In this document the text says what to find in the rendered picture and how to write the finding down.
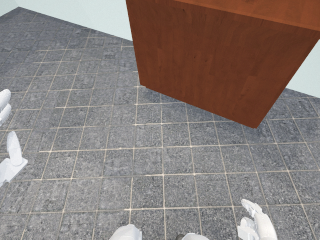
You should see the robot left hand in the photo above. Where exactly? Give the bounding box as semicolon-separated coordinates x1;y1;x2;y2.
0;89;28;187

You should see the robot right hand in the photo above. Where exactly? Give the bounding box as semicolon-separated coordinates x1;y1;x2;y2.
237;199;277;240

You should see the counter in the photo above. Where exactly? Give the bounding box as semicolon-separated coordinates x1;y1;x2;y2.
125;0;320;129

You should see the robot left thigh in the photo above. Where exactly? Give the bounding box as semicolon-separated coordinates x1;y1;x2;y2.
109;225;142;240

